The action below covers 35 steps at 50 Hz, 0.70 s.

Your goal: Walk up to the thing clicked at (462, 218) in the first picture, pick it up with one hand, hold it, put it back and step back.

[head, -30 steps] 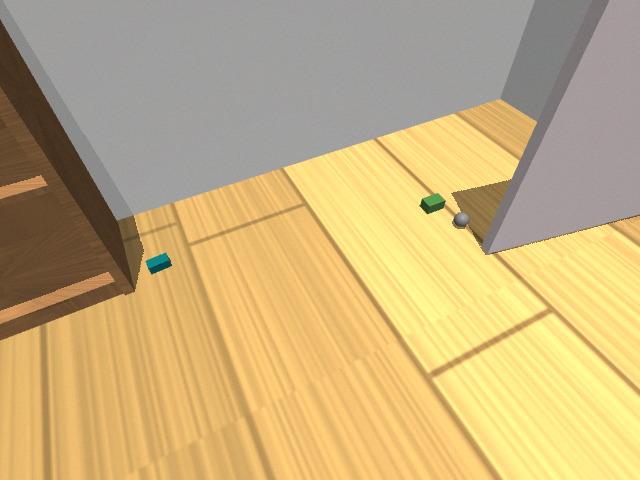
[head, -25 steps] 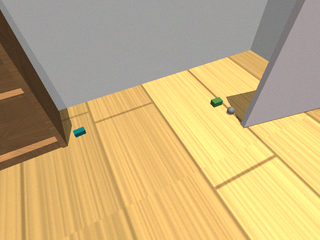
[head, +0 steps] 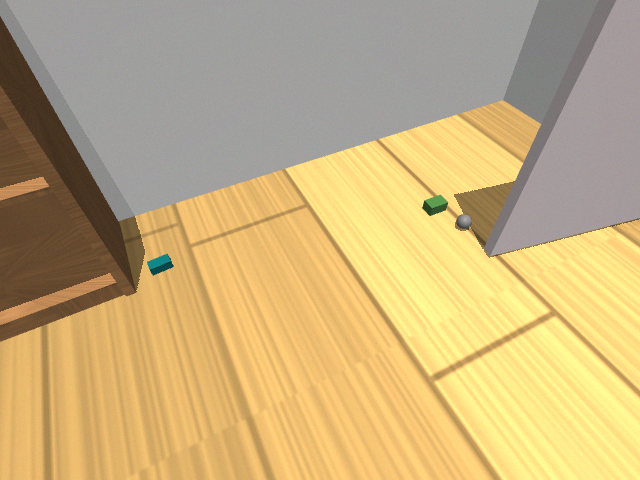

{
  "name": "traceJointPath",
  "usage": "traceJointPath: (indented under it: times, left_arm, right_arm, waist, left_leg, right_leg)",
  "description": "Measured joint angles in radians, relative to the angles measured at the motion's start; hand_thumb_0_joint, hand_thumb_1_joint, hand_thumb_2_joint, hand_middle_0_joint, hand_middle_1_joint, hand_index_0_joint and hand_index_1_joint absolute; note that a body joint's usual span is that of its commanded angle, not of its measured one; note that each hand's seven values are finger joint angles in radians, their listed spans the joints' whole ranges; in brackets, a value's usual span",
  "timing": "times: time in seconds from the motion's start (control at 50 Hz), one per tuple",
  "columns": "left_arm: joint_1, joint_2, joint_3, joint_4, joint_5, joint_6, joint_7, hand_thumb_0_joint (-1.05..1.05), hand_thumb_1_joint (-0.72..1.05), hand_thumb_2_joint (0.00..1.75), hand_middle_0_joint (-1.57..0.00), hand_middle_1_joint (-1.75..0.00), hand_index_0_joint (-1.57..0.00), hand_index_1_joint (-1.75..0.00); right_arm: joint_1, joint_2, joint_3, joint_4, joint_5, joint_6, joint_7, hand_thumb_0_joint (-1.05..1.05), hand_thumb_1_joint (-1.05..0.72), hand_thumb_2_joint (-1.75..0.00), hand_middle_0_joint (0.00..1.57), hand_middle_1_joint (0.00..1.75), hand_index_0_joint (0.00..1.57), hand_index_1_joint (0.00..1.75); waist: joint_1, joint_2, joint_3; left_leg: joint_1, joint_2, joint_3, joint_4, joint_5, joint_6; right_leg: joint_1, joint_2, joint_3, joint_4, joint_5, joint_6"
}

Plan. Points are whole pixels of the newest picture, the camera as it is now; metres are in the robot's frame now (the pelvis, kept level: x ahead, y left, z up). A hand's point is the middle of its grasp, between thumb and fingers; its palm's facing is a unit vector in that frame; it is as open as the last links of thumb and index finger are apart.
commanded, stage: stand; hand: left
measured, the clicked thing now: (464, 221) +1.24 -0.57 -0.75
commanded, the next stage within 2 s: walk up in 0.52 s
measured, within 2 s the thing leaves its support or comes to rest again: neither
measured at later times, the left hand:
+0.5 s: hand out of the picture +0.07 +0.25 -0.16, palm faces -0.02 -0.94 -0.33, open 7.3 cm
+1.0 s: hand (248, 441) +0.22 +0.14 -0.15, palm faces -0.23 -0.89 -0.38, open 7.3 cm
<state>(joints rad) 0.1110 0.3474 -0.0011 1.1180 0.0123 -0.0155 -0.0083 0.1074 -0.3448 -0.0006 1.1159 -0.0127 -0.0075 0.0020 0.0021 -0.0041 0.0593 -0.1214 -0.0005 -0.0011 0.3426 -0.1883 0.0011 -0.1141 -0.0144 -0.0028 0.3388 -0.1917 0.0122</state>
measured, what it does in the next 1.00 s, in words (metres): steps to the right, turning right: right foot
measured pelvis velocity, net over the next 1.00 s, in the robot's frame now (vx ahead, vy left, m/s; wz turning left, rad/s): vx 0.09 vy -0.12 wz -0.31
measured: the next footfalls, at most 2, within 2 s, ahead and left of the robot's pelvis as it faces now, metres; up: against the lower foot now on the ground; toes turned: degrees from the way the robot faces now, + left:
right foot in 0.86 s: +0.14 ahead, -0.25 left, +0.00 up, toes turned -20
left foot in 1.28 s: +0.39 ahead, -0.09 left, +0.00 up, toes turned -19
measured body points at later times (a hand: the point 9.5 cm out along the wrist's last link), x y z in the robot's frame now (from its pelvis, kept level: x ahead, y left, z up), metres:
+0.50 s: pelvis +0.00 +0.00 +0.00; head +0.01 +0.00 +0.45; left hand +0.07 +0.30 -0.13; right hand +0.08 -0.30 -0.13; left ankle +0.00 +0.12 -0.75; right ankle +0.00 -0.13 -0.75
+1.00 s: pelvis +0.09 -0.12 -0.03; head +0.08 -0.15 +0.42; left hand +0.23 +0.18 -0.12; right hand +0.08 -0.48 -0.15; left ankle +0.07 +0.04 -0.68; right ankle +0.11 -0.24 -0.75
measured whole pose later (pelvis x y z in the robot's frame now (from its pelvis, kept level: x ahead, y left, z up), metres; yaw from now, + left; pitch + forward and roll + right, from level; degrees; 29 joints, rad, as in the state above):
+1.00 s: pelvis +0.09 -0.12 -0.03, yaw -18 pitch -4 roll +0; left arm 0.27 0.39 0.10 0.91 0.02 -0.02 -0.10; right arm 0.20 -0.47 -0.08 0.95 -0.03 -0.02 0.03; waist 0.04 0.06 0.07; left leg -0.34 0.09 0.04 1.12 -0.46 0.02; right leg -0.33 -0.01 -0.05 0.68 -0.29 -0.04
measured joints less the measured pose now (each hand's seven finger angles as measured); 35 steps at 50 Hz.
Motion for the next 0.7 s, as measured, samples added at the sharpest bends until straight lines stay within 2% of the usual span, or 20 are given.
traceJointPath:
  times: [0.52,0.56,0.6,0.64,0.7]
  left_arm:
    - [0.007,0.001,0.002,-0.002,0.001,0.002,0.0,0.01,0.91,0.89,-0.21,-0.3,-0.21,-0.3]
    - [0.035,0.009,0.031,-0.044,0.017,0.02,-0.03,0.01,0.91,0.89,-0.21,-0.3,-0.21,-0.3]
    - [0.064,0.023,0.054,-0.07,0.034,0.044,-0.06,0.01,0.91,0.89,-0.21,-0.3,-0.21,-0.3]
    - [0.082,0.042,0.069,-0.083,0.042,0.061,-0.084,0.01,0.91,0.89,-0.21,-0.3,-0.21,-0.3]
    - [0.096,0.074,0.092,-0.112,0.038,0.067,-0.115,0.01,0.91,0.89,-0.21,-0.3,-0.21,-0.3]
  right_arm:
    - [0.003,-0.003,0.002,-0.003,0.0,0.0,-0.002,0.01,-0.9,-0.9,0.21,0.3,0.2,0.3]
    - [0.011,-0.001,-0.024,-0.032,-0.015,-0.01,0.01,0.01,-0.9,-0.9,0.21,0.3,0.2,0.3]
    - [0.018,-0.007,-0.049,-0.073,-0.021,-0.034,0.013,0.01,-0.9,-0.9,0.21,0.3,0.21,0.3]
    - [0.033,-0.02,-0.066,-0.107,-0.024,-0.052,0.011,0.01,-0.9,-0.9,0.21,0.3,0.21,0.3]
    - [0.07,-0.049,-0.085,-0.129,-0.033,-0.059,0.008,0.0,-0.9,-0.9,0.21,0.3,0.21,0.3]
  waist:
    - [0.001,0.0,-0.003]
    - [0.015,-0.007,-0.008]
    - [0.022,-0.01,-0.012]
    - [0.009,-0.008,-0.011]
    - [0.003,-0.008,-0.01]
  left_leg:
    - [0.011,-0.001,-0.001,-0.01,0.005,0.0]
    - [-0.001,0.004,0.031,0.016,-0.022,0.014]
    - [-0.001,0.017,0.079,0.029,-0.037,0.014]
    - [0.01,0.034,0.103,0.026,-0.045,0.01]
    - [0.046,0.058,0.128,0.01,-0.057,-0.004]
  right_leg:
    - [0.011,-0.001,-0.001,-0.01,0.004,0.0]
    - [-0.043,0.003,0.025,0.086,-0.084,-0.018]
    - [-0.152,0.0,0.025,0.297,-0.174,-0.02]
    - [-0.243,-0.01,0.017,0.454,-0.191,-0.015]
    - [-0.317,-0.05,0.018,0.521,-0.173,-0.01]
